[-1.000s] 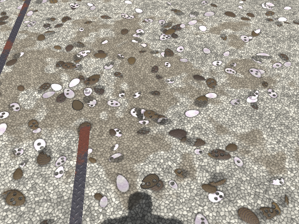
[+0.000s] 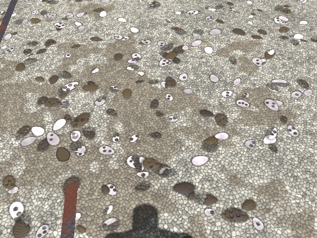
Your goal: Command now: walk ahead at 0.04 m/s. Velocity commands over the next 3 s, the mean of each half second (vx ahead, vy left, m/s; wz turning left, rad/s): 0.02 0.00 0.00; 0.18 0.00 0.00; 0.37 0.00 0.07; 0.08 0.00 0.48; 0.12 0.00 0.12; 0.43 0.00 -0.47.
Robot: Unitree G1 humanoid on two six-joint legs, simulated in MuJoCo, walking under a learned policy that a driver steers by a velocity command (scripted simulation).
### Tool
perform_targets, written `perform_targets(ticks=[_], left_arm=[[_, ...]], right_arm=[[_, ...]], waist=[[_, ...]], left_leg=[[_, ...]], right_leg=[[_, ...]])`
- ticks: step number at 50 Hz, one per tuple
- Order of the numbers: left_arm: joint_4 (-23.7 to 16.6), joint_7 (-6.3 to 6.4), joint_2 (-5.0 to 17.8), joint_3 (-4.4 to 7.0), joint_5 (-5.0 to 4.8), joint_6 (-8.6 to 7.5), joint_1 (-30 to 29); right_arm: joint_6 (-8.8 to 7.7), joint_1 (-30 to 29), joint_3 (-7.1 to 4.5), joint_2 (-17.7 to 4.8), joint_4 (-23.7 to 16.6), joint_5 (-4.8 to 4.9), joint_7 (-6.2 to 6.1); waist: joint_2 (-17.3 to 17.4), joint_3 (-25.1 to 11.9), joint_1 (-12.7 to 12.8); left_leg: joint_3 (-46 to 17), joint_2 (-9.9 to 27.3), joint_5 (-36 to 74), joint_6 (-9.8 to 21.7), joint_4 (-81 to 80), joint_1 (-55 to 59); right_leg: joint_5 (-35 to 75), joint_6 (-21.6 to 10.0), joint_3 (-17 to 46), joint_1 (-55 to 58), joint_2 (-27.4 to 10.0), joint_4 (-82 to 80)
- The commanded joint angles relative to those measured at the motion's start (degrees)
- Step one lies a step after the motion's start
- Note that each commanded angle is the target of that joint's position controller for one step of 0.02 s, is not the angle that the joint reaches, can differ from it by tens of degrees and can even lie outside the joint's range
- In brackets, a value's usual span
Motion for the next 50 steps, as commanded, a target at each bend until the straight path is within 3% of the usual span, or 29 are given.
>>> perform_targets(ticks=[1,2,3,4,6,9,12,19,30,32,33,34,36,37,39,40,41,43,45,46,47,48,49,50], left_arm=[[2.1,-0.19,3.41,1.09,1.03,1.31,10.83],[2.01,-0.28,3.15,0.92,1.58,1.28,10.74],[1.73,-0.18,4.98,1.16,1.6,1.09,10.06],[2.6,-0.21,7.58,1.88,0.81,0.51,8.53],[2.55,-0.3,4.91,1.43,0.57,-1.17,5.33],[2.36,-0.48,4.3,1.66,-0.09,-2.74,3.84],[3.26,-0.45,3.57,1.6,-0.29,-2.85,6.81],[4.19,-0.88,3.35,1.33,-0.36,-2.64,9.31],[4.95,-0.85,2.06,1.19,-0.37,-1.66,9.17],[5.09,-0.78,1.96,1.23,-0.36,-1.58,9.04],[5.9,-0.76,1.44,1.2,-0.39,-1.49,10.35],[6.15,-0.67,2.12,1.52,-0.74,-1.35,10.69],[5.19,-0.41,3.68,2.06,-1.37,-1.72,10.14],[4.84,-0.37,3.91,2.14,-1.76,-2.45,10.99],[5.26,-0.65,6.15,2.87,-2.26,-4.22,14.38],[5.56,-0.89,8.12,3.5,-2.34,-4.83,15.3],[5.31,-1.12,8.53,3.68,-2.12,-5.32,14.56],[4.47,-1.75,7.59,3.47,-1.91,-5.72,12.92],[2.68,-2.24,7.91,3.37,-2.29,-5.16,8.17],[1.26,-2.34,8.04,3.27,-2.1,-5.18,5.13],[-0.79,-2.34,5.53,2.58,-2.13,-5.62,2.32],[-2.18,-2.29,2.04,1.64,-1.99,-6.68,3.03],[-2.43,-2.58,4.54,2.29,-2.74,-7.29,2.33],[-2.27,-3.01,5.25,2.43,-3.28,-7.52,2.48]], right_arm=[[0.16,-3.55,-1.34,-6.89,-3.31,1.27,-1.05],[0.3,-2.32,-1.02,-5.77,-2.58,1.35,-1.04],[0.48,-1.08,-1.21,-5.99,-2.05,1.56,-1.15],[0.76,0.94,-1.64,-6.02,-1.89,1.62,-1.53],[0.85,2.16,-1.5,-4.89,-0.96,0.66,-1.97],[1.08,4.18,-1.44,-4.21,0.96,-0.02,-2.01],[0.97,3.07,-1.44,-4.36,1.53,0.61,-1.79],[0.81,3.78,-1.17,-3.66,3.25,1.09,-1.46],[1.92,3.06,-1.52,-3.84,4.91,1.33,-1.88],[2.02,2.69,-1.63,-3.79,5.12,1.34,-1.93],[2.09,3.63,-1.54,-3.15,5.93,1.32,-1.91],[2.2,4.03,-1.87,-3.6,6.36,1.72,-1.92],[1.68,3.29,-2.34,-4.39,5.99,2.22,-1.9],[0.78,2.03,-2.29,-4.11,5.31,2.44,-1.74],[-1.58,-1.48,-1.96,-2.28,3.6,2.68,-0.96],[-2.61,-3.15,-1.69,-1.07,2.61,2.73,-0.41],[-3.37,-4.31,-1.62,-1.06,1.86,2.67,0.08],[-4.21,-3.22,-1.95,-2.15,1.71,2.93,0.8],[-4.19,4.69,-2.77,-2.88,4.74,3.36,1.05],[-3.86,12.15,-3.98,-4.86,7.49,2.95,0.94],[-3.64,21.66,-5.75,-10.13,9.58,2.71,0.67],[-3.87,26.93,-5.96,-12.82,9.98,2.21,1.18],[-4.45,21.14,-4.15,-7.91,8.77,1.33,1.13],[-4.75,16.01,-3.22,-5.28,6.9,1.37,1.24]], waist=[[6.31,-2.56,4.18],[4.88,-0.44,4.24],[2.16,2.5,3.05],[-4.77,4.35,0.27],[-8.61,3.34,-1.07],[-4.46,1.91,-1.63],[0.01,1.91,0.02],[1.36,-1.62,0.63],[0.66,-0.08,0.42],[0.59,0.15,0.4],[0.49,-1.19,0.51],[-0.09,-0.15,0.48],[-0.99,5.18,0.65],[-0.99,7.48,1.36],[-4.83,9.15,3.0],[-8.48,9.57,3.16],[-8.84,10.31,2.89],[-6.96,8.46,1.18],[-5.61,5.74,-3.42],[-3.49,2.97,-6.61],[8.6,0.51,-9.94],[19.66,-3.08,-10.03],[10.83,-0.15,-6.35],[6.55,2.15,-3.95]], left_leg=[[-14.28,13.22,-31.06,3.38,-14.03,-11.03],[-13.62,12.0,-33.67,0.96,-13.24,-11.81],[-11.37,9.93,-31.58,-1.02,-10.61,-10.46],[-6.41,6.09,-24.73,-2.07,-7.19,-3.4],[-4.9,5.29,-14.63,-2.51,-1.16,6.66],[-4.73,5.73,-10.59,-1.73,-0.16,8.89],[-5.66,6.41,-11.38,-0.89,-1.41,5.64],[-5.37,6.55,1.66,-0.76,1.73,8.93],[-5.72,6.69,5.31,-0.89,2.66,10.23],[-5.78,6.69,5.08,-0.94,2.52,10.36],[-4.98,5.92,-1.14,-0.86,2.53,10.95],[-3.86,4.57,-12.62,-0.47,3.47,9.76],[-4.46,4.22,-30.81,0.55,3.99,2.94],[-5.48,4.93,-32.77,1.07,4.7,-0.43],[-3.43,4.48,-25.82,0.62,11.22,-7.82],[-0.93,3.87,-19.97,0.29,16.3,-11.68],[-1.5,5.09,-18.24,0.75,18.49,-13.94],[-1.57,6.04,-20.25,1.53,16.93,-12.85],[0.58,4.06,-15.5,1.95,6.56,4.77],[-1.77,3.82,-11.86,2.27,4.75,17.05],[-19.4,13.65,-17.1,6.76,-4.54,27.44],[-43.05,25.66,-15.89,13.36,-13.59,35.01],[-42.66,27.22,-15.21,12.59,-12.74,31.94],[-34.62,25.17,-11.79,10.37,-12.48,28.47]], right_leg=[[5.63,-2.02,-3.7,15.4,1.87,-6.57],[5.59,-3.33,-2.39,14.86,0.67,-10.85],[0.91,-4.93,0.46,10.49,-1.68,-16.24],[-9.57,-6.03,1.76,0.66,-1.35,-19.19],[-13.73,-5.21,2.92,-5.55,-1.65,-24.64],[-7.91,-3.95,2.29,-3.78,-1.07,-23.35],[-1.2,-4.02,0.45,0.98,0.23,-20.44],[11.17,-4.06,-1.01,5.57,0.9,-17.31],[14.76,-3.74,-1.87,6.91,1.53,-17.24],[14.39,-3.68,-1.96,7.01,1.58,-17.43],[8.31,-3.94,-2.55,7.72,2.12,-17.85],[-1.16,-4.99,-2.64,6.73,2.63,-17.75],[-17.55,-8.0,0.66,3.28,0.79,-18.86],[-21.17,-9.52,3.43,2.85,-1.07,-20.09],[-22.54,-13.38,13.01,7.88,-7.49,-24.77],[-21.33,-15.92,20.13,11.41,-12.72,-28.14],[-15.69,-17.3,23.77,12.81,-15.9,-28.43],[-2.66,-16.1,20.5,15.24,-15.72,-25.81],[2.7,-11.89,11.22,6.98,-10.3,-21.81],[12.01,-9.31,5.79,0.12,-5.83,-14.92],[15.83,-4.89,-4.0,-10.25,2.06,5.47],[-6.19,-3.42,-3.29,-21.6,6.96,23.18],[-7.46,-5.06,2.37,-26.7,3.31,32.57],[-1.86,-6.56,2.88,-27.51,0.59,34.26]])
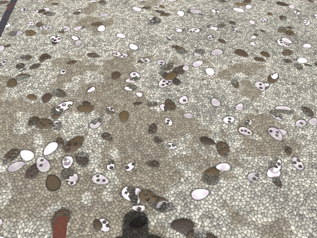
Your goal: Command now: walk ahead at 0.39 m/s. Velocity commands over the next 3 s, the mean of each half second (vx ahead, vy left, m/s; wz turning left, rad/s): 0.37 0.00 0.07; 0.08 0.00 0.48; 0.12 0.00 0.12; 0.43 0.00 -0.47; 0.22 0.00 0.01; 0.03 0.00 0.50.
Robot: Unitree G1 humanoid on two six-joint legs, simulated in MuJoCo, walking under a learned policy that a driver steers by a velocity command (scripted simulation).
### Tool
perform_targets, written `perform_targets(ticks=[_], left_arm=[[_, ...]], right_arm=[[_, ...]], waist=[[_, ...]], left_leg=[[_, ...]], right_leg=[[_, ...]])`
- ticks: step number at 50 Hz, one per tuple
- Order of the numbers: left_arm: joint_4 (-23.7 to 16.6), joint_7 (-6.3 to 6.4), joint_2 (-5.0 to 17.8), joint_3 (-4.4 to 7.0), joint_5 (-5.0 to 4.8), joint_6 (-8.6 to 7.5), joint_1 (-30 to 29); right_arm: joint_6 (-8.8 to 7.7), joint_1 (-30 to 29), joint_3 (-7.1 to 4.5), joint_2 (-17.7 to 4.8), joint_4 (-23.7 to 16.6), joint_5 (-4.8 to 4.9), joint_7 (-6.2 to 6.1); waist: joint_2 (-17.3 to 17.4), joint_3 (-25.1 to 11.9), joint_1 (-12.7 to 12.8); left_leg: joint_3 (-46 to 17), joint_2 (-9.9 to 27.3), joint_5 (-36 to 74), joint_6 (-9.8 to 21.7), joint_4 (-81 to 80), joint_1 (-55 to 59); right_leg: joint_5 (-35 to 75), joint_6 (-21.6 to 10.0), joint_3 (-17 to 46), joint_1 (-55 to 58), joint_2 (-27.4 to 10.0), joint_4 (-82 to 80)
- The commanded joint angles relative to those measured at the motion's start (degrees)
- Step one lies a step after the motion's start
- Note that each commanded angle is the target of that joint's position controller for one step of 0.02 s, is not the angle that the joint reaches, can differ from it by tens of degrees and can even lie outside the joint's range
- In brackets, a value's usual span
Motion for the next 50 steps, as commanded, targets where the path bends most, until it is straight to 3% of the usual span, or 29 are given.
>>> perform_targets(ticks=[1,3,5,8,10,14,16,17,19,20,21,22,23,24,25,26,27,29,32,37,41,44,45,46,47,48,49,50], left_arm=[[-6.81,-0.48,4.44,0.74,-0.46,-2.59,-7.06],[-6.88,-0.47,5.54,1.84,0.41,-2.03,-7.77],[-7.27,-0.8,3.64,1.72,0.48,-1.03,-8.9],[-10.9,-0.73,2.63,1.11,0.89,-0.39,-17.12],[-13.16,-0.95,2.19,0.49,0.92,-0.59,-22.97],[-15.69,-2.08,2.93,-0.11,0.36,-0.89,-30.09],[-16.93,-2.83,3.23,-0.27,0.54,-1.36,-32.08],[-17.28,-3.08,3.99,-0.01,0.78,-1.67,-31.65],[-15.32,-2.83,7.57,1.53,1.36,-2.18,-22.81],[-12.62,-2.4,9.91,2.6,1.53,-2.37,-13.64],[-10.52,-1.57,14.09,3.47,3.02,-2.31,-4.14],[-10.71,-1.38,16.95,3.17,4.77,-1.54,-3.23],[-12.1,-1.47,13.3,2.45,4.11,-0.95,-2.43],[-13.64,-1.16,11.27,1.78,3.03,-0.55,-9.54],[-14.03,-0.85,8.67,1.0,2.26,-0.42,-14.65],[-13.88,-0.85,6.99,0.4,2.21,-0.54,-17.18],[-13.51,-0.97,6.63,0.34,2.91,-0.63,-18.86],[-13.23,-1.12,7.1,0.51,4.24,-0.69,-20.91],[-12.62,0.07,9.59,1.29,4.12,-0.34,-20.85],[-12.74,2.22,12.5,2.3,2.86,1.72,-21.02],[-12.36,2.31,14.14,2.91,1.86,3.55,-19.17],[-12.04,2.21,13.65,2.99,0.74,4.74,-18.71],[-10.89,1.95,11.75,2.66,0.92,5.13,-15.69],[-12.36,1.3,8.35,1.86,2.83,5.11,-15.82],[-15.68,1.51,8.31,1.91,3.44,4.62,-20.89],[-16.12,1.44,10.66,2.56,2.81,4.5,-24.07],[-15.97,1.47,10.93,2.82,1.77,4.53,-23.24],[-14.51,1.96,11.02,3.04,1.99,4.62,-21.5]], right_arm=[[-0.42,7.48,0.08,-5.04,-0.09,-0.71,0.46],[0.28,6.89,1.09,-3.3,-0.34,-0.95,0.71],[0.97,9.95,1.38,-3.69,0.46,-1.2,0.17],[1.37,11.29,1.3,-6.24,0.19,-1.54,-0.96],[1.59,11.25,1.3,-6.8,-0.5,-1.63,-1.49],[1.53,14.85,0.84,-7.67,0.13,-0.79,-1.72],[2.06,14.73,0.76,-7.43,0.42,-0.79,-1.84],[2.36,14.73,0.63,-7.69,0.42,-0.94,-1.87],[2.93,12.79,0.19,-8.9,-0.33,-1.05,-2.03],[3.18,10.76,0.26,-9.0,-1.15,-1.01,-1.85],[2.84,9.34,0.87,-7.66,-3.44,-1.7,-1.56],[2.41,19.01,2.8,0.13,-3.11,-1.97,-1.14],[1.74,20.28,1.53,-4.79,-1.7,-0.02,-1.03],[2.03,12.92,0.18,-8.15,-4.48,1.48,-1.4],[2.8,8.59,0.01,-7.72,-5.82,1.28,-2.05],[3.98,7.71,-0.54,-7.07,-5.82,0.62,-2.65],[5.4,9.65,-0.84,-5.52,-5.84,0.31,-2.97],[7.53,11.22,-1.15,-3.41,-6.74,0.41,-3.4],[8.79,7.04,-1.85,-4.42,-10.28,-0.31,-3.74],[9.27,-0.82,-2.5,-6.49,-14.77,-0.49,-2.33],[9.54,-4.77,-2.99,-7.3,-17.55,-0.33,-1.16],[9.33,-2.3,-3.49,-7.53,-17.67,-0.55,-0.47],[9.18,0.22,-4.39,-9.99,-17.22,-0.88,-0.89],[9.02,2.3,-6.05,-16.9,-17.82,-1.22,-2.01],[8.07,1.61,-6.12,-19.94,-19.43,-2.7,-1.95],[6.66,1.5,-5.53,-17.18,-19.73,-3.05,-1.4],[5.64,-1.07,-5.3,-16.53,-20.14,-2.39,-1.45],[5.36,-4.16,-4.98,-15.04,-21.08,-1.24,-1.61]], waist=[[3.93,3.78,-1.59],[3.9,3.87,-0.15],[5.23,3.92,-0.02],[4.59,6.29,-0.91],[4.96,7.47,-2.03],[5.69,8.94,-3.49],[5.73,9.45,-2.74],[6.41,8.03,-1.82],[9.5,1.0,3.46],[9.4,-4.1,8.22],[5.86,-12.82,10.91],[-11.43,-24.72,4.99],[-9.05,-33.23,7.24],[-6.08,-22.9,5.76],[-2.24,-14.11,3.93],[0.04,-9.17,2.05],[-1.37,-6.9,-0.21],[-3.54,-3.83,-2.26],[-4.17,-3.15,-2.18],[-3.84,-4.14,-0.47],[-3.66,-3.81,0.86],[-3.01,-4.51,-1.02],[0.72,-4.29,-1.4],[16.13,-4.1,0.23],[20.37,-4.07,-0.45],[12.05,-6.02,-1.74],[10.02,-5.92,0.23],[7.17,-6.45,1.48]], left_leg=[[-28.19,19.71,5.84,9.62,-21.25,19.35],[-18.02,15.19,16.4,6.52,-22.08,16.07],[-13.66,13.5,23.14,6.14,-22.72,14.78],[-11.47,13.55,26.73,6.79,-24.84,12.46],[-9.33,12.26,26.02,6.09,-26.09,9.96],[-7.86,13.44,23.86,6.11,-27.17,12.36],[-6.31,13.91,33.16,5.14,-23.71,14.98],[-6.54,14.13,40.82,4.45,-20.5,16.14],[-7.63,13.55,58.42,2.45,-10.13,18.59],[-6.74,10.95,59.65,0.54,0.03,16.09],[-6.52,7.65,42.13,-1.65,15.23,2.87],[-5.33,-2.5,-17.17,-4.87,39.62,-15.53],[-15.55,-2.92,-20.97,-4.91,49.21,-16.71],[-12.72,0.88,-17.2,-5.05,49.42,-20.72],[-9.3,3.69,-12.65,-5.63,46.25,-21.49],[-8.32,5.37,-10.11,-6.19,44.79,-19.03],[-8.07,6.84,-8.21,-6.11,42.83,-14.12],[-6.09,6.67,-6.78,-5.77,39.84,-9.86],[-5.71,7.95,-2.32,-5.81,31.34,-12.38],[-3.43,8.22,3.38,-5.31,19.94,-11.67],[-0.85,6.67,-0.35,-4.0,12.16,-10.59],[1.9,3.66,5.3,-0.98,-1.42,-3.03],[-1.75,3.99,11.87,1.24,-7.84,1.91],[-19.88,16.99,32.91,6.37,-10.93,10.15],[-33.6,24.63,36.0,16.39,-13.07,10.12],[-30.05,22.38,34.9,16.12,-13.33,10.26],[-25.3,19.59,34.39,13.01,-12.75,10.56],[-22.4,17.32,32.34,10.03,-11.98,10.36]], right_leg=[[8.45,-3.2,2.76,-31.45,-4.61,15.68],[13.95,-2.87,0.55,-27.87,-6.86,10.48],[15.77,-1.54,-1.59,-27.35,-7.04,7.84],[20.78,0.54,-2.82,-29.95,-7.05,-1.54],[25.59,0.99,-3.98,-27.33,-5.83,-11.2],[29.68,0.26,-5.29,-23.79,-3.71,-21.7],[29.13,-1.04,-5.49,-21.82,-2.5,-25.54],[28.18,-1.77,-5.57,-18.65,-1.34,-26.44],[26.68,-3.6,-5.81,-7.17,2.13,-27.17],[33.08,-5.07,-5.72,4.44,2.23,-30.53],[52.33,-8.11,2.38,24.51,-7.38,-25.37],[75.14,-17.85,22.02,44.49,-26.62,-22.34],[65.78,-19.94,30.13,42.53,-27.46,-28.15],[58.36,-16.81,20.71,32.27,-24.84,-31.3],[52.49,-14.01,13.63,21.57,-21.62,-34.43],[48.61,-12.57,8.91,12.31,-19.46,-37.27],[43.76,-11.49,4.65,4.42,-17.72,-39.82],[37.12,-11.83,-0.18,-4.57,-16.36,-43.87],[30.2,-13.13,-2.76,-4.63,-17.32,-46.46],[20.21,-12.09,-5.74,-0.71,-18.72,-47.3],[17.69,-10.39,-6.33,4.88,-20.41,-44.14],[16.4,-5.85,-8.95,5.63,-18.59,-36.36],[13.92,-2.0,-11.5,2.54,-15.54,-29.05],[0.29,3.61,-17.36,-11.3,-8.36,-10.47],[-13.44,6.01,-9.99,-23.99,-0.67,2.48],[-11.25,5.11,-2.8,-25.13,-1.16,9.05],[-5.66,4.09,-1.01,-26.42,-1.63,9.9],[-1.65,3.86,0.06,-25.99,-2.55,9.15]])
Over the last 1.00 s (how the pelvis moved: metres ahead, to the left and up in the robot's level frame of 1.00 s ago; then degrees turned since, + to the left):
0.15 0.01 0.00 1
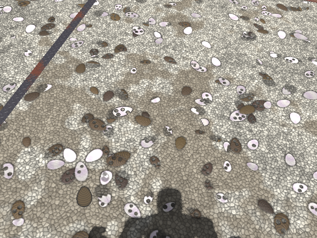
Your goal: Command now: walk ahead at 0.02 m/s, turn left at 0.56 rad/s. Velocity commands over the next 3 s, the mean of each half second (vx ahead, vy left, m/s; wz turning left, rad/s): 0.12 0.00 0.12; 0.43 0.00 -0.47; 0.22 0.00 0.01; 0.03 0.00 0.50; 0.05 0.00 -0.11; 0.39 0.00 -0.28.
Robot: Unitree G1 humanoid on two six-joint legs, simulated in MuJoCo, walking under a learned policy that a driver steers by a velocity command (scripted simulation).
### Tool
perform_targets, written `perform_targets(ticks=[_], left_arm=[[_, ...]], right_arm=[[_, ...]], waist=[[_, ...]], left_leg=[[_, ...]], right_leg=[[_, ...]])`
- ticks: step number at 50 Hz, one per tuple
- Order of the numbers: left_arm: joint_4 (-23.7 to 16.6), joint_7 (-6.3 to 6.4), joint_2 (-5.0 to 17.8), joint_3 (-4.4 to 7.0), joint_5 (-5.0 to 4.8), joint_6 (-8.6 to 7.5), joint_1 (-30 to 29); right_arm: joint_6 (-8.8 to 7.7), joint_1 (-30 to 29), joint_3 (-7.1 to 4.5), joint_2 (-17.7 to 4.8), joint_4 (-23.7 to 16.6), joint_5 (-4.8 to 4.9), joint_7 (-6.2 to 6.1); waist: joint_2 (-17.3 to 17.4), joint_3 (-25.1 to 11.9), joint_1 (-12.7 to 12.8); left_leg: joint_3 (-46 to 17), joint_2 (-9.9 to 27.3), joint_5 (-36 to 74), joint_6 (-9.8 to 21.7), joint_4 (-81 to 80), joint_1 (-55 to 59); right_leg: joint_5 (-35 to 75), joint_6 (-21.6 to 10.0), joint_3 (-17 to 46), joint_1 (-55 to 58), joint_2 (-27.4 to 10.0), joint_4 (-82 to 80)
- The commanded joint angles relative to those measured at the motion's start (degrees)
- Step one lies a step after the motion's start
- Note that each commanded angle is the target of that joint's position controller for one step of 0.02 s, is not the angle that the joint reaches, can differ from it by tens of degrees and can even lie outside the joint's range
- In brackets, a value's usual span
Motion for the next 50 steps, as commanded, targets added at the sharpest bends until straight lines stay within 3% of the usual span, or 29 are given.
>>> perform_targets(ticks=[1,3,8,12,13,15,16,18,19,20,21,22,23,25,27,31,35,37,38,39,40,41,42,43,44,46,48,50], left_arm=[[-3.44,0.79,6.11,1.76,0.33,-0.65,-1.08],[-3.46,0.63,5.23,1.78,0.23,-0.79,-0.26],[-3.62,0.35,2.97,0.89,-0.27,-0.79,-1.44],[-2.08,-0.78,2.21,0.15,-0.46,-0.64,0.14],[-1.52,-1.26,2.07,-0.04,-0.49,-0.78,0.95],[-1.84,-1.96,3.2,0.03,-1.01,-1.28,0.16],[-1.82,-2.21,3.67,0.06,-1.18,-1.77,0.52],[-0.38,-2.55,3.55,-0.05,-1.29,-2.93,3.83],[0.93,-2.63,3.9,-0.01,-1.22,-3.5,7.36],[2.48,-2.62,5.78,0.25,-1.17,-4.08,12.83],[4.27,-2.92,12.56,2.26,-1.69,-4.54,17.09],[3.66,-3.24,10.3,1.74,-0.71,-5.46,19.38],[3.15,-3.01,8.22,1.2,-0.19,-6.22,18.21],[1.81,-2.65,7.02,1.06,-1.45,-6.44,16.38],[1.42,-1.89,4.63,0.4,-1.58,-5.61,16.59],[-0.17,-0.81,6.71,1.15,-1.27,-4.48,17.5],[-1.24,-0.92,8.01,1.79,-1.97,-4.05,19.27],[-2.18,-0.94,8.07,1.94,-2.05,-3.91,17.81],[-2.78,-0.99,7.0,1.65,-1.75,-3.92,17.23],[-3.84,-1.22,4.52,0.91,-1.17,-4.08,16.04],[-6.08,-1.12,-0.57,-0.5,-0.39,-4.35,17.21],[-8.13,-1.14,-1.1,-0.9,-2.48,-5.09,22.11],[-6.75,-1.09,5.25,0.67,-3.56,-4.91,20.59],[-7.3,-1.32,6.75,1.11,-2.96,-4.62,16.17],[-7.23,-1.37,5.36,1.02,-2.33,-4.39,15.01],[-8.07,-2.03,3.68,1.14,-2.01,-3.65,13.91],[-9.14,-2.4,1.47,0.55,-1.86,-3.16,12.79],[-10.49,-2.46,0.85,0.14,-1.4,-3.09,10.51]], right_arm=[[-1.9,-2.17,-2.28,-9.93,-4.87,1.45,-0.67],[-1.6,-1.64,-1.71,-8.77,-5.29,1.1,-1.22],[-1.21,0.06,-1.42,-8.74,-5.29,0.9,-2.13],[-1.22,-2.26,0.31,-5.68,-4.44,-0.54,-1.64],[-1.34,-1.04,0.7,-4.91,-3.28,-0.53,-1.3],[-1.5,-0.05,0.02,-8.02,-1.93,0.1,-0.74],[-1.61,-0.32,-0.27,-9.21,-1.71,0.43,-0.72],[-2.22,-0.76,0.02,-8.19,-1.63,0.65,-0.87],[-2.77,-2.24,0.44,-6.54,-2.22,0.67,-1.01],[-3.45,-4.57,1.2,-3.46,-3.69,0.27,-1.01],[-4.81,-7.62,0.95,-3.18,-7.01,1.01,-0.88],[-6.01,-12.34,0.28,-6.59,-7.74,1.96,-0.83],[-6.7,-12.04,-0.05,-7.0,-7.71,2.86,-0.31],[-7.17,-11.4,-0.02,-5.85,-6.67,1.64,0.33],[-7.5,-12.7,0.05,-4.45,-6.97,0.96,0.84],[-7.53,-16.42,1.24,-1.07,-7.7,1.33,1.57],[-7.57,-16.17,0.57,-4.14,-8.41,2.39,1.73],[-7.78,-12.15,-0.22,-6.16,-7.63,2.51,1.36],[-7.89,-7.1,-1.03,-7.66,-6.35,2.33,0.91],[-8.13,0.85,-2.05,-10.19,-4.98,1.88,0.33],[-7.81,10.33,-3.1,-14.95,-3.86,0.6,-0.26],[-7.41,11.84,-3.0,-16.19,-2.78,-0.43,0.67],[-7.52,7.46,-1.35,-9.99,-3.69,-0.03,0.85],[-7.33,4.47,-0.56,-7.09,-3.97,0.72,0.72],[-7.12,1.62,-0.06,-5.83,-3.82,0.47,0.79],[-7.12,-0.59,0.29,-4.57,-3.04,-0.04,0.79],[-7.81,0.93,0.03,-5.0,-1.67,0.22,0.94],[-8.13,2.2,-0.4,-6.3,-0.33,0.39,1.0]], waist=[[7.6,-8.58,1.44],[8.3,-9.94,1.94],[9.24,-9.54,0.16],[10.22,-8.63,-0.25],[9.96,-8.81,-0.7],[10.89,-4.51,-1.58],[11.0,-2.59,-1.19],[9.29,-1.59,0.34],[7.33,-2.12,1.54],[-0.66,-3.41,2.48],[-14.97,-0.58,2.32],[-12.35,2.21,6.19],[-8.38,2.34,4.61],[-4.37,0.93,3.75],[-3.7,-0.41,3.36],[-4.83,0.26,4.65],[-6.54,0.48,4.3],[-6.88,-0.26,1.54],[-6.45,-2.54,-1.02],[-4.44,-7.64,-4.92],[7.56,-17.69,-7.13],[25.1,-20.85,-3.82],[15.96,-12.68,-3.35],[10.8,-6.54,-3.34],[7.24,-4.3,-1.83],[8.58,-1.81,-0.1],[7.49,-1.4,0.04],[5.5,-0.39,0.23]], left_leg=[[-18.03,14.1,27.89,10.03,-11.77,15.04],[-16.77,12.49,29.73,10.19,-11.82,13.69],[-16.55,11.84,24.37,10.07,-12.01,15.82],[-13.28,10.99,18.7,10.01,-12.71,9.12],[-13.12,10.75,10.46,9.77,-13.91,7.94],[-15.42,10.83,-9.94,9.32,-16.28,5.32],[-16.64,11.12,-16.23,8.97,-16.53,4.55],[-16.73,10.32,-20.13,7.44,-14.01,4.06],[-14.87,8.82,-17.95,6.05,-9.46,2.22],[-8.11,4.0,-13.16,3.25,3.7,-3.37],[2.67,-4.7,-14.72,-0.45,14.34,-18.25],[-2.22,-3.0,-21.18,-1.08,22.97,-27.89],[-5.17,-0.18,-16.44,-0.63,27.09,-30.83],[-4.73,1.56,-7.91,-1.02,26.17,-31.64],[-3.42,1.83,-1.28,-2.48,19.8,-25.88],[-0.53,-1.27,8.09,-4.63,4.77,-13.33],[-1.77,-1.58,10.67,-4.81,-2.22,-4.25],[-2.1,-1.22,9.53,-3.62,-4.71,1.59],[-1.58,-1.41,8.13,-2.41,-5.96,8.51],[-5.41,3.01,6.67,0.11,-5.99,19.69],[-21.62,16.0,-2.3,4.96,-7.68,36.94],[-46.98,25.29,-14.99,11.49,-17.42,40.57],[-42.57,23.67,-21.13,10.18,-18.57,33.85],[-31.46,21.09,-15.1,8.05,-18.25,26.68],[-24.29,17.99,-7.62,6.82,-19.05,21.0],[-14.95,14.82,1.24,6.05,-21.61,14.71],[-11.22,14.44,6.38,7.65,-23.47,12.98],[-8.77,15.0,10.08,9.15,-24.82,13.19]], right_leg=[[3.05,-0.1,7.38,-12.69,0.24,9.15],[6.78,0.25,7.24,-9.57,1.53,9.79],[10.09,1.69,7.35,-7.01,1.59,-3.5],[10.32,1.77,5.46,5.33,0.19,-13.42],[10.46,1.35,4.5,8.18,0.26,-15.95],[9.89,-0.57,1.58,9.27,2.16,-19.83],[9.38,-2.03,0.46,9.77,2.97,-22.53],[7.69,-5.24,0.6,13.14,3.32,-27.99],[7.81,-7.28,4.43,16.45,1.06,-29.56],[9.58,-10.52,15.5,21.79,-6.27,-34.16],[1.51,-18.38,34.77,27.7,-14.44,-41.68],[0.22,-21.79,44.4,31.04,-18.76,-46.07],[1.95,-20.31,41.49,32.72,-17.97,-44.82],[7.3,-17.52,34.27,34.08,-14.02,-44.58],[14.47,-15.51,27.36,31.24,-10.18,-45.58],[19.6,-13.49,19.75,21.91,-5.57,-45.28],[15.84,-12.48,23.44,18.15,-7.4,-43.53],[17.21,-10.99,24.72,17.69,-7.46,-40.1],[21.62,-9.72,23.94,16.36,-5.5,-35.33],[22.78,-7.67,21.26,11.87,-1.9,-24.1],[11.23,-4.55,14.32,-0.21,3.88,-3.82],[-7.99,-3.68,12.89,-12.78,6.44,10.22],[-3.25,-3.94,14.65,-16.99,2.03,17.3],[2.03,-4.34,12.71,-17.11,-0.12,17.38],[6.22,-4.3,11.98,-14.54,-1.94,15.74],[10.31,-4.14,11.54,-11.4,-4.41,12.5],[12.13,-3.69,10.96,-11.19,-4.38,10.19],[14.63,-2.98,11.52,-13.25,-3.97,4.92]])
Over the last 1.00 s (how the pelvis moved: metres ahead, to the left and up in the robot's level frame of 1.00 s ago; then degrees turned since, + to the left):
0.30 0.00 0.00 20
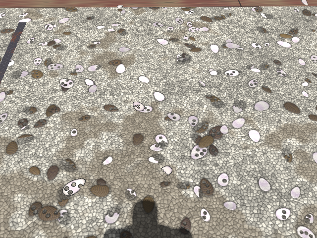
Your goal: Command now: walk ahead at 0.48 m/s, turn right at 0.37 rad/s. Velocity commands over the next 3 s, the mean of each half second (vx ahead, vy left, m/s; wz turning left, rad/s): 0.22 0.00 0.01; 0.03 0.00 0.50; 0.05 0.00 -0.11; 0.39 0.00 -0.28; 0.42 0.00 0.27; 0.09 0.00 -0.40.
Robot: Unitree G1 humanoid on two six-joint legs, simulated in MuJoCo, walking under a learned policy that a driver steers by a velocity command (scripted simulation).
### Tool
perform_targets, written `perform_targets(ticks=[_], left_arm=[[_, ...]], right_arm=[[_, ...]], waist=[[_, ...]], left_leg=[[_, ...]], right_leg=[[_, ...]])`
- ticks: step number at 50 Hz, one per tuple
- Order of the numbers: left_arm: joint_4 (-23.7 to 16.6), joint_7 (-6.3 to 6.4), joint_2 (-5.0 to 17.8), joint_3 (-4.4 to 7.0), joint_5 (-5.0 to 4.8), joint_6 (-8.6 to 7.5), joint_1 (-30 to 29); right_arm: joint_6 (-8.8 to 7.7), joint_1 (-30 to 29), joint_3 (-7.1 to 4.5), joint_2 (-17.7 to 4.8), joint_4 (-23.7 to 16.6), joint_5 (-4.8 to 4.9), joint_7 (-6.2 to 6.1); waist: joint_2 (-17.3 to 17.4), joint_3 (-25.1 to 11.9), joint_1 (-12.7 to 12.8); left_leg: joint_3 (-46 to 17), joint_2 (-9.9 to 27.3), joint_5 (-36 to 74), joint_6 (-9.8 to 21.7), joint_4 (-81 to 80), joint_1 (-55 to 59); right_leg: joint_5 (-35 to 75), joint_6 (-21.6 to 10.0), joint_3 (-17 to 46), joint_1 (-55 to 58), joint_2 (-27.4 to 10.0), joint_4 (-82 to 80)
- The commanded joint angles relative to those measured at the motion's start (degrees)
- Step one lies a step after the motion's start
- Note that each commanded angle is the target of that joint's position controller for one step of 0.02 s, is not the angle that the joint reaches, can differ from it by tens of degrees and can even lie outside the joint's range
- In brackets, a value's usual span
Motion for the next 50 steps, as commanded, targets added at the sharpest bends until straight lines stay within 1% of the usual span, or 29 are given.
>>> perform_targets(ticks=[1,4,7,9,10,11,12,13,14,15,16,17,18,20,23,26,30,33,34,35,36,37,38,39,40,41,42,46,50], left_arm=[[-4.72,-0.45,-0.06,-0.58,0.65,-0.41,-0.87],[-6.3,-1.43,-1.17,-1.61,1.53,-1.28,-5.88],[-8.04,-2.3,-0.36,-1.6,1.43,-1.6,-9.66],[-8.42,-2.42,1.57,-0.88,1.64,-1.53,-8.85],[-7.46,-2.16,2.65,-0.22,2.14,-1.56,-5.65],[-5.68,-1.62,4.94,0.85,2.66,-1.6,-0.32],[-4.91,-0.79,9.32,1.89,3.54,-1.57,5.19],[-5.74,-0.15,11.03,1.24,5.12,-0.97,5.83],[-5.7,-0.67,8.4,0.76,3.83,-0.49,7.36],[-5.38,-1.01,6.87,0.47,2.82,-0.28,4.73],[-5.12,-1.01,4.99,-0.13,2.18,-0.44,0.87],[-5.03,-0.97,2.73,-0.84,2.37,-0.63,-2.48],[-4.91,-0.88,1.89,-1.02,2.94,-0.74,-5.62],[-4.65,-0.3,3.41,-0.26,3.78,-0.99,-8.42],[-3.69,1.1,4.54,0.42,3.28,-0.68,-8.87],[-2.91,2.25,5.29,0.84,2.82,0.28,-9.23],[-1.82,2.38,6.59,1.38,2.09,1.58,-8.74],[-1.02,2.28,6.95,1.58,0.71,2.64,-9.47],[0.1,2.18,5.24,1.3,0.48,3.01,-7.25],[-0.03,1.77,2.21,0.66,1.77,3.25,-5.68],[-3.68,2.07,2.07,0.52,2.82,2.9,-10.19],[-4.29,2.25,4.1,1.12,2.73,2.79,-14.04],[-3.95,2.3,4.58,1.48,1.79,2.92,-13.06],[-2.4,2.74,4.74,1.81,1.92,3.08,-10.92],[-1.83,3.12,5.54,2.13,2.44,3.17,-10.17],[-1.67,3.11,5.21,2.17,2.62,3.05,-9.87],[-1.7,3.0,4.67,2.11,2.39,2.85,-9.39],[-2.53,2.74,2.57,1.27,1.72,2.29,-11.39],[-2.35,1.81,2.68,0.9,1.43,2.01,-11.25]], right_arm=[[-1.23,-1.62,-1.82,-7.89,-2.16,0.24,-0.04],[-0.38,-3.3,-1.85,-9.14,-1.73,0.76,-0.49],[0.51,0.26,-2.08,-11.11,0.01,1.58,-0.79],[1.15,0.25,-2.25,-12.07,0.77,2.19,-0.96],[1.49,-0.02,-2.17,-12.21,1.13,2.56,-1.02],[1.66,1.22,-1.63,-10.89,1.69,2.44,-1.01],[1.48,2.9,-0.41,-8.09,0.95,0.89,-0.99],[1.43,11.26,1.84,-2.07,1.39,-0.37,-0.39],[1.82,13.73,1.01,-5.77,3.78,1.54,-0.44],[2.56,8.26,-0.15,-9.56,2.55,3.1,-0.58],[3.43,4.21,-0.06,-8.86,1.45,2.76,-1.19],[4.62,2.59,-0.27,-8.4,1.54,1.86,-1.9],[6.02,3.54,-0.42,-7.8,1.75,1.52,-2.37],[7.72,4.91,-0.62,-6.71,1.35,1.26,-3.15],[8.68,2.16,-0.79,-6.12,-0.81,0.95,-3.43],[9.19,-1.45,-0.73,-5.95,-2.95,0.88,-2.7],[9.43,-3.65,-1.09,-6.68,-4.91,0.92,-1.4],[9.38,-0.52,-1.66,-6.75,-4.44,0.74,-0.41],[9.33,1.56,-2.35,-8.43,-3.87,0.33,-0.59],[9.18,2.8,-3.79,-14.03,-4.5,0.23,-1.52],[8.68,1.55,-4.47,-19.31,-6.47,-0.79,-1.74],[7.2,1.37,-3.92,-16.77,-7.05,-1.94,-1.29],[5.99,-1.07,-3.54,-15.61,-7.34,-1.57,-1.25],[5.55,-4.35,-3.32,-14.08,-8.07,-0.25,-1.45],[5.61,-6.36,-2.7,-12.22,-8.6,0.88,-1.74],[5.73,-6.51,-2.23,-11.2,-8.87,0.96,-2.1],[5.87,-5.89,-2.07,-10.88,-9.04,0.74,-2.35],[6.41,-3.49,-2.6,-12.05,-9.33,1.04,-3.2],[7.2,-4.56,-2.85,-12.74,-10.48,0.64,-3.18]], waist=[[5.93,1.79,1.5],[6.13,2.98,1.1],[7.5,0.63,-0.3],[8.59,-0.9,1.22],[8.33,-2.81,3.48],[7.06,-5.83,5.9],[2.05,-11.89,7.22],[-11.45,-20.85,3.65],[-9.22,-28.21,5.7],[-5.77,-21.22,5.98],[-3.13,-15.0,4.66],[-1.59,-10.99,3.21],[-2.52,-8.83,0.95],[-4.23,-7.32,-0.8],[-3.73,-6.57,-0.29],[-3.91,-5.94,0.7],[-3.71,-5.51,1.44],[-2.81,-5.75,-0.91],[0.1,-4.84,-1.17],[13.8,-3.28,0.32],[22.85,-0.92,-0.01],[15.47,-3.42,-2.08],[13.43,-3.56,-0.04],[10.26,-3.96,1.62],[10.27,-4.21,2.25],[10.49,-5.15,2.66],[9.99,-6.31,2.79],[9.96,-6.67,1.27],[11.79,-6.23,0.48]], left_leg=[[-11.82,16.22,8.08,11.11,-11.89,2.98],[-3.8,13.15,22.38,9.49,-9.86,-0.11],[-2.76,13.88,28.5,7.81,-6.06,2.39],[-3.01,14.62,30.89,6.12,-1.3,5.65],[-3.03,13.52,33.72,4.86,3.33,5.79],[-2.41,11.03,34.62,3.22,10.76,3.98],[-0.47,7.22,19.57,0.16,22.86,-3.75],[-2.81,0.32,-26.55,-3.92,44.07,-20.09],[-13.26,0.27,-31.14,-4.12,51.56,-20.03],[-12.13,2.22,-28.93,-4.08,53.91,-24.46],[-10.41,4.33,-25.41,-4.1,51.82,-26.79],[-10.26,5.96,-21.92,-4.51,49.29,-25.19],[-10.07,6.82,-18.97,-4.97,46.98,-20.15],[-7.69,5.77,-15.67,-5.52,45.39,-15.77],[-7.01,6.58,-11.84,-5.02,40.78,-16.77],[-5.72,6.97,-8.84,-4.11,35.06,-15.9],[-3.11,5.88,-9.53,-2.48,28.04,-13.36],[-0.09,3.16,-3.67,0.59,14.94,-5.96],[-2.27,2.55,0.49,2.68,8.99,-2.25],[-18.55,13.18,14.53,7.24,1.6,2.88],[-35.33,23.51,21.58,17.79,-1.08,3.19],[-33.82,22.3,19.19,19.21,-1.78,1.83],[-28.92,19.34,17.9,16.18,-1.25,1.89],[-25.46,16.55,16.11,12.86,-0.23,2.1],[-23.85,15.6,17.27,11.29,0.21,1.83],[-22.6,14.45,20.39,11.07,0.66,0.93],[-22.04,13.74,22.19,11.25,1.02,1.54],[-23.07,12.56,20.33,11.22,2.06,5.38],[-24.95,12.22,15.1,11.8,2.55,2.1]], right_leg=[[5.36,0.76,3.53,-7.58,-2.57,-6.71],[13.94,1.14,-1.44,-1.01,-1.16,-20.88],[16.95,0.53,-3.64,4.96,1.02,-27.56],[14.87,-1.24,-3.81,8.08,2.55,-31.64],[16.88,-2.39,-4.73,13.98,4.04,-35.28],[22.09,-3.88,-5.4,22.89,5.06,-38.02],[46.12,-6.43,1.28,36.15,-3.1,-34.59],[65.82,-17.19,20.06,53.2,-20.47,-32.26],[57.67,-19.71,24.46,51.11,-21.9,-35.13],[48.51,-17.47,18.07,45.69,-18.42,-37.85],[40.12,-14.81,13.81,39.52,-15.66,-40.01],[34.2,-13.26,10.63,32.29,-13.97,-42.5],[30.46,-12.26,7.16,24.84,-12.59,-45.21],[26.58,-12.8,3.28,18.17,-12.09,-48.55],[17.94,-13.27,0.28,17.65,-13.17,-50.87],[10.06,-12.72,-1.92,18.17,-13.67,-52.21],[8.71,-11.47,-3.84,21.11,-15.07,-50.5],[7.26,-7.41,-7.08,21.36,-13.58,-44.15],[3.78,-3.75,-9.51,18.72,-10.92,-38.32],[-5.95,2.11,-15.74,8.69,-4.27,-22.49],[-22.11,5.72,-11.92,-5.52,4.53,-9.97],[-21.69,4.92,-3.39,-6.11,4.08,-1.37],[-16.15,3.9,-1.25,-6.6,3.36,0.61],[-11.55,3.69,-0.41,-6.48,2.61,0.28],[-8.67,3.93,-0.06,-6.08,2.41,-0.23],[-6.53,4.27,-0.26,-3.85,3.01,0.88],[-4.92,4.57,-0.23,-2.86,3.65,0.9],[-2.34,5.73,0.55,-2.33,4.66,-10.23],[-2.91,6.26,0.3,4.44,5.08,-19.13]])
Over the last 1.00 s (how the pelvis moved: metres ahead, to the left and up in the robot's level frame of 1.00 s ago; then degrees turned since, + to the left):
0.28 0.00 0.01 -17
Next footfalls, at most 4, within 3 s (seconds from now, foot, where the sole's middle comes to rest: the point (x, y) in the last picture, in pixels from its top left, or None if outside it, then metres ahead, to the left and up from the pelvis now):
0.24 right None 0.28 -0.15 -0.78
0.68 left None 0.21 0.09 -0.78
1.14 right None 0.30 -0.12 -0.78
1.80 right None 0.48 -0.17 -0.78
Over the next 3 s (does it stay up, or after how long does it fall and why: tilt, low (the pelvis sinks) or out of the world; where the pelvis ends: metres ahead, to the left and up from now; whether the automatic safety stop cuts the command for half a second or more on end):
stays up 0.83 -0.08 -0.01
